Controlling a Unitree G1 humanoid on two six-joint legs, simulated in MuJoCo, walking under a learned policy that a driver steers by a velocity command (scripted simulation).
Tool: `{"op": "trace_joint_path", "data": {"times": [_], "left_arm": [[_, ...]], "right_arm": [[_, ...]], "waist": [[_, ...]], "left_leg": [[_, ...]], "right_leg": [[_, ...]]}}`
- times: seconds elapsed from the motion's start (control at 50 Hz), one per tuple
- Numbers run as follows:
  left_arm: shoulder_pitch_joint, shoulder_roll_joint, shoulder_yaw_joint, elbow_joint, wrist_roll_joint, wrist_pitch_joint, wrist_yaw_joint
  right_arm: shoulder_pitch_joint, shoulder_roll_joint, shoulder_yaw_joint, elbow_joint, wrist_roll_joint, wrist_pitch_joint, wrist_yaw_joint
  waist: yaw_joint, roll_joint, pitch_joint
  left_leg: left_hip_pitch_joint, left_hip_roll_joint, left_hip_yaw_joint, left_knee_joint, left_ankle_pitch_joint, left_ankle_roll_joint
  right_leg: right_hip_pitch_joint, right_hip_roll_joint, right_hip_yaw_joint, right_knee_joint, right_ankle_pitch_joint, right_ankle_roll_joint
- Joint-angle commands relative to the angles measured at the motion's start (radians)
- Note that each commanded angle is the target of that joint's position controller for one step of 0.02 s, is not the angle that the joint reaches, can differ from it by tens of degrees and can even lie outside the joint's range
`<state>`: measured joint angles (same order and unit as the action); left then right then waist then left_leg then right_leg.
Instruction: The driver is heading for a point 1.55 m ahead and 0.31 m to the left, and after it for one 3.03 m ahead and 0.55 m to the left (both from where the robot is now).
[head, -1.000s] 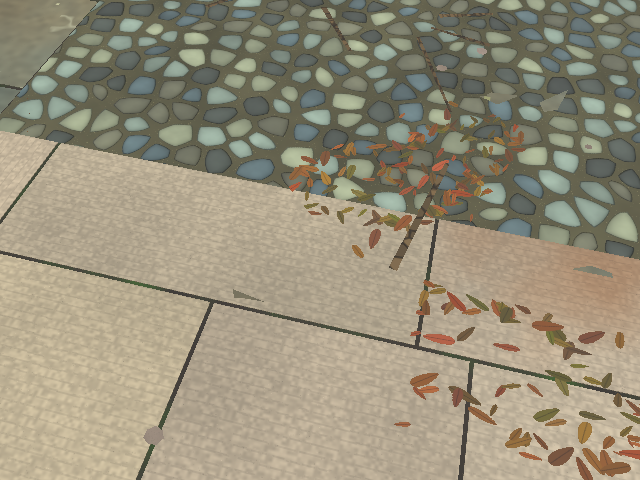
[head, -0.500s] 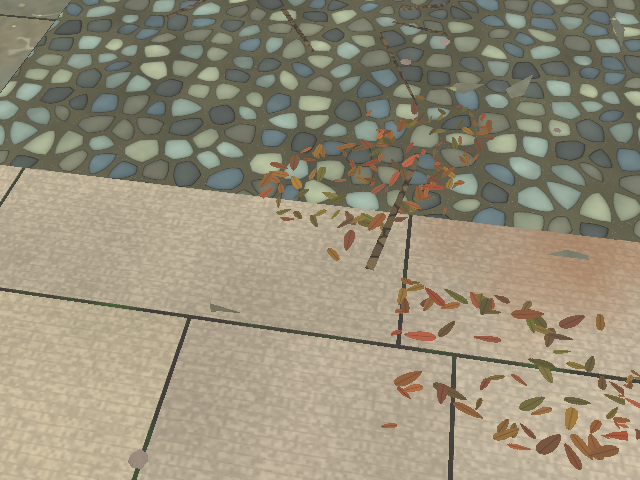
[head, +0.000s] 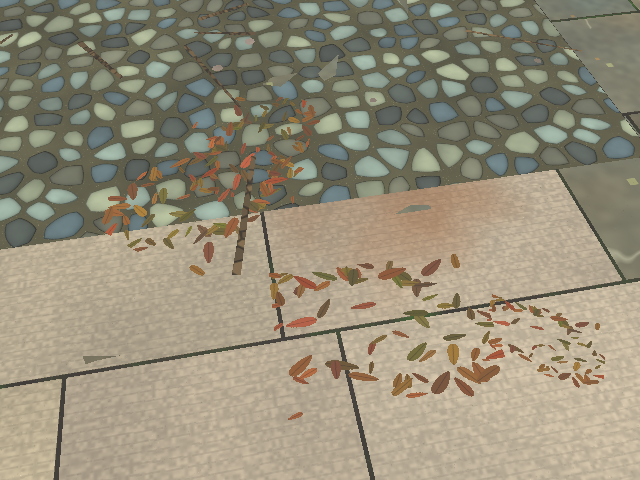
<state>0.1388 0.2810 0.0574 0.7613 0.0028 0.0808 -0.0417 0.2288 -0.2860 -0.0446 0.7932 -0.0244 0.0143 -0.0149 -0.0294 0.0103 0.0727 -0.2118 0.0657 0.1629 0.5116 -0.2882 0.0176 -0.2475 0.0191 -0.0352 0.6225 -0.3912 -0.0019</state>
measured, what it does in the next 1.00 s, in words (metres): walks ahead, turning left: right foot, then left foot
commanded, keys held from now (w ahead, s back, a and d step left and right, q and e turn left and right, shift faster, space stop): no key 0.18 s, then q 0.12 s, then w+q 0.62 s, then w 0.08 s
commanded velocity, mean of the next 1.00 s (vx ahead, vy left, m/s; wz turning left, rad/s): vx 0.24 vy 0.00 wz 0.25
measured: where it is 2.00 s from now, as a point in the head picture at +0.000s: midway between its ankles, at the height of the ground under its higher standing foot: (232, 470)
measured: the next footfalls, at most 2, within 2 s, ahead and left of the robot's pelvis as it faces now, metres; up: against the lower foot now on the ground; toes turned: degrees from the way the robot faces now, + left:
right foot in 0.02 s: +0.02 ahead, -0.10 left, +0.00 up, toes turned -2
left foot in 0.56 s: +0.02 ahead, +0.10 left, +0.00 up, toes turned +9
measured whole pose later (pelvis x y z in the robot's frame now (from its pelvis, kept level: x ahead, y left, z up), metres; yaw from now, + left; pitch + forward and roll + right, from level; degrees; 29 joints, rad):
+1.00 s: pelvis +0.20 +0.07 -0.01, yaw +22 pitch +2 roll -1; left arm -0.01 0.27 0.00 0.72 0.03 -0.03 -0.04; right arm 0.49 -0.26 -0.05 0.94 -0.01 -0.05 -0.01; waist -0.08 -0.03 0.05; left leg 0.17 -0.09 -0.22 0.22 -0.40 0.11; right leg -0.59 0.01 -0.04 0.59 -0.08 -0.02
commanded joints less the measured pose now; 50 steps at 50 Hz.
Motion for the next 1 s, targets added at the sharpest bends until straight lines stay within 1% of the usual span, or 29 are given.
{"op": "trace_joint_path", "data": {"times": [0.02, 0.04, 0.06, 0.08, 0.1, 0.12, 0.14, 0.18, 0.22, 0.26, 0.3, 0.34, 0.38, 0.4, 0.48, 0.54, 0.56, 0.58, 0.6, 0.62, 0.64, 0.66, 0.68, 0.7, 0.74, 0.84, 0.92, 0.96, 1.0], "left_arm": [[0.094, 0.109, 0.02, -0.035, 0.025, -0.038, 0.022], [0.101, 0.191, 0.025, -0.057, 0.034, -0.053, 0.032], [0.127, 0.235, 0.039, -0.044, 0.011, -0.06, 0.038], [0.097, 0.172, 0.023, -0.036, 0.009, -0.062, 0.038], [0.026, 0.119, 0.004, -0.041, 0.007, -0.062, 0.041], [-0.023, 0.1, -0.004, -0.048, 0.014, -0.059, 0.045], [-0.02, 0.104, -0.005, -0.045, 0.01, -0.062, 0.055], [0.003, 0.088, -0.016, -0.027, 0.007, -0.069, 0.057], [0.004, 0.052, -0.034, -0.006, 0.014, -0.076, 0.062], [0.008, 0.07, -0.034, 0.015, 0.023, -0.076, 0.069], [0.023, 0.119, -0.018, 0.03, 0.021, -0.07, 0.075], [0.068, 0.155, 0.001, 0.043, 0.02, -0.063, 0.073], [0.103, 0.16, 0.012, 0.053, 0.025, -0.061, 0.07], [0.108, 0.155, 0.015, 0.055, 0.027, -0.065, 0.068], [0.073, 0.153, 0.029, 0.049, 0.032, -0.096, 0.055], [-0.004, 0.161, 0.039, 0.034, 0.017, -0.099, 0.042], [-0.009, 0.132, 0.032, 0.03, 0.02, -0.099, 0.042], [-0.032, 0.053, 0.005, 0.002, 0.033, -0.1, 0.037], [-0.097, 0.042, -0.003, -0.059, 0.049, -0.106, 0.032], [-0.091, 0.104, 0.009, -0.048, 0.051, -0.113, 0.024], [-0.051, 0.123, 0.013, -0.026, 0.031, -0.125, 0.01], [-0.021, 0.128, 0.011, -0.006, 0.028, -0.133, 0.005], [-0.009, 0.133, 0.011, 0.006, 0.043, -0.133, 0.004], [0.001, 0.127, 0.008, 0.015, 0.054, -0.126, 0.001], [-0.019, 0.107, 0.001, 0.001, 0.052, -0.115, 0.002], [-0.192, 0.084, -0.018, -0.076, 0.039, -0.11, 0.001], [-0.294, 0.073, -0.034, -0.133, 0.027, -0.121, -0.002], [-0.24, 0.085, -0.034, -0.128, 0.023, -0.127, 0.004], [-0.043, 0.131, -0.013, -0.067, 0.021, -0.134, 0.025]], "right_arm": [[0.026, -0.142, -0.037, -0.03, 0.011, 0.001, 0.005], [0.072, -0.027, -0.008, -0.063, -0.009, 0.008, 0.013], [-0.011, -0.054, -0.008, -0.078, 0.003, 0.029, -0.005], [-0.02, -0.093, -0.018, -0.066, 0.011, 0.041, -0.007], [-0.013, -0.094, -0.021, -0.048, 0.017, 0.042, -0.002], [0.01, -0.103, -0.024, -0.025, 0.017, 0.038, 0.003], [0.031, -0.113, -0.029, -0.008, 0.006, 0.039, 0.007], [0.062, -0.094, -0.024, 0.017, 0.004, 0.04, 0.012], [0.072, -0.053, -0.011, 0.041, 0.012, 0.045, 0.016], [0.041, -0.046, -0.005, 0.047, 0.012, 0.047, 0.015], [0.021, -0.074, -0.012, 0.041, 0.014, 0.045, 0.012], [0.008, -0.083, -0.013, 0.032, 0.006, 0.036, 0.013], [-0.052, -0.087, -0.015, 0.002, -0.004, 0.028, 0.028], [-0.068, -0.082, -0.016, -0.008, -0.004, 0.023, 0.036], [-0.034, -0.058, -0.014, -0.009, 0.012, 0.005, 0.054], [0.113, -0.045, -0.018, 0.042, 0.012, -0.008, 0.063], [0.207, -0.077, -0.032, 0.083, 0.002, -0.016, 0.06], [0.312, -0.154, -0.053, 0.103, -0.013, -0.028, 0.051], [0.304, -0.223, -0.059, 0.074, 0.0, -0.038, 0.047], [0.242, -0.185, -0.053, 0.067, 0.007, -0.036, 0.038], [0.179, -0.156, -0.043, 0.047, 0.014, -0.04, 0.032], [0.149, -0.147, -0.042, 0.038, 0.016, -0.047, 0.028], [0.14, -0.142, -0.04, 0.035, 0.019, -0.055, 0.023], [0.148, -0.13, -0.036, 0.04, 0.02, -0.063, 0.023], [0.199, -0.13, -0.037, 0.063, 0.028, -0.074, 0.026], [0.289, -0.124, -0.037, 0.097, 0.021, -0.071, 0.016], [0.308, -0.141, -0.04, 0.108, 0.016, -0.071, 0.003], [0.264, -0.144, -0.038, 0.107, 0.017, -0.077, -0.004], [0.227, -0.16, -0.039, 0.106, 0.012, -0.086, -0.002]], "waist": [[0.055, 0.034, -0.137], [0.017, -0.248, -0.173], [0.083, -0.244, -0.138], [0.055, -0.145, -0.09], [0.026, -0.134, -0.046], [0.003, -0.138, -0.037], [0.006, -0.157, -0.045], [0.005, -0.125, -0.093], [0.007, -0.11, -0.095], [0.027, -0.137, -0.062], [0.042, -0.145, -0.049], [0.066, -0.14, -0.062], [0.087, -0.135, -0.005], [0.087, -0.12, 0.02], [0.045, -0.082, 0.004], [-0.045, -0.074, -0.021], [-0.078, -0.007, -0.038], [-0.119, 0.232, -0.066], [-0.102, 0.278, 0.006], [-0.062, 0.113, 0.076], [-0.017, 0.075, 0.081], [0.003, 0.063, 0.072], [0.012, 0.052, 0.052], [0.015, 0.055, 0.023], [0.013, 0.05, -0.003], [-0.035, 0.073, 0.033], [-0.06, 0.092, 0.041], [-0.022, 0.097, 0.024], [0.059, 0.1, -0.078]], "left_leg": [[-0.039, 0.151, -0.107, 0.092, 0.342, 0.06], [-0.261, 0.047, -0.027, 0.324, -0.255, -0.016], [-0.249, -0.03, -0.129, 0.392, -0.339, -0.024], [-0.247, -0.01, -0.171, 0.442, -0.287, -0.026], [-0.242, -0.007, -0.184, 0.435, -0.217, -0.026], [-0.234, -0.008, -0.181, 0.417, -0.163, -0.031], [-0.224, -0.018, -0.167, 0.43, -0.128, -0.037], [-0.18, -0.028, -0.17, 0.422, -0.103, -0.047], [-0.124, -0.027, -0.182, 0.317, -0.095, -0.053], [-0.084, -0.043, -0.178, 0.22, -0.099, -0.049], [-0.099, -0.06, -0.17, 0.207, -0.127, -0.038], [-0.142, -0.063, -0.146, 0.238, -0.168, -0.021], [-0.255, -0.044, -0.152, 0.276, -0.208, 0.0], [-0.289, -0.034, -0.158, 0.279, -0.217, 0.01], [-0.195, -0.028, -0.146, 0.185, -0.19, 0.063], [0.132, -0.093, -0.063, -0.068, -0.039, 0.102], [0.287, -0.103, -0.113, -0.127, -0.082, 0.118], [0.396, 0.128, -0.47, -0.293, -0.336, 0.169], [0.351, 0.302, -0.899, -0.423, -0.496, 0.273], [0.287, 0.288, -0.812, -0.412, -0.453, 0.289], [0.257, 0.224, -0.715, -0.398, -0.339, 0.262], [0.259, 0.17, -0.625, -0.397, -0.176, 0.235], [0.271, 0.135, -0.564, -0.39, -0.03, 0.218], [0.278, 0.107, -0.512, -0.374, 0.124, 0.207], [0.286, 0.087, -0.462, -0.336, 0.355, 0.203], [0.256, 0.053, -0.452, -0.317, 0.504, 0.203], [0.261, 0.065, -0.482, -0.29, 0.62, 0.191], [0.251, 0.075, -0.467, -0.28, 0.722, 0.16], [0.244, 0.058, -0.439, -0.107, 1.005, 0.116]], "right_leg": [[0.218, -0.044, 0.086, -0.351, 0.249, -0.044], [0.363, -0.357, 0.435, -0.356, 0.567, -0.096], [0.182, -0.42, 0.439, -0.31, 0.761, -0.25], [0.165, -0.357, 0.366, -0.321, 0.716, -0.26], [0.129, -0.293, 0.294, -0.338, 0.647, -0.228], [0.135, -0.239, 0.248, -0.344, 0.625, -0.193], [0.15, -0.218, 0.218, -0.335, 0.696, -0.189], [0.177, -0.208, 0.185, -0.321, 0.751, -0.187], [0.167, -0.206, 0.15, -0.338, 0.657, -0.176], [0.137, -0.202, 0.138, -0.34, 0.546, -0.168], [0.14, -0.228, 0.161, -0.318, 0.524, -0.19], [0.161, -0.264, 0.223, -0.373, 0.194, -0.221], [0.183, -0.315, 0.317, -0.456, -0.143, -0.251], [0.194, -0.334, 0.339, -0.479, -0.191, -0.258], [0.169, -0.333, 0.257, -0.492, -0.117, -0.232], [-0.023, -0.25, 0.081, -0.368, -0.119, -0.164], [-0.151, -0.187, 0.005, -0.209, -0.156, -0.127], [-0.33, -0.071, -0.145, 0.168, -0.172, -0.069], [-0.573, 0.047, -0.044, 0.321, -0.208, -0.051], [-0.586, -0.046, 0.055, 0.395, -0.11, -0.05], [-0.554, -0.069, 0.063, 0.395, 0.009, -0.044], [-0.526, -0.084, 0.059, 0.379, 0.076, -0.03], [-0.502, -0.088, 0.051, 0.371, 0.125, -0.015], [-0.481, -0.082, 0.04, 0.377, 0.16, -0.001], [-0.486, -0.071, 0.019, 0.386, 0.192, 0.021], [-0.533, -0.049, -0.016, 0.243, 0.261, 0.046], [-0.45, -0.015, -0.018, 0.05, 0.328, 0.018], [-0.309, -0.001, -0.021, -0.039, 0.349, -0.023], [-0.037, 0.058, -0.031, -0.065, 0.286, -0.065]]}}
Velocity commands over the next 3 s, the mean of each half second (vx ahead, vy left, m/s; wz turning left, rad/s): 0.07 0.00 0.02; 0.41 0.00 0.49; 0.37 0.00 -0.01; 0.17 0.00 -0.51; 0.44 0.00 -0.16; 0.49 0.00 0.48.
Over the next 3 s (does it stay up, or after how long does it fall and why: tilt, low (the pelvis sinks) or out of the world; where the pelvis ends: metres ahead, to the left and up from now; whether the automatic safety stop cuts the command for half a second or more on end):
stays up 1.01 0.16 -0.01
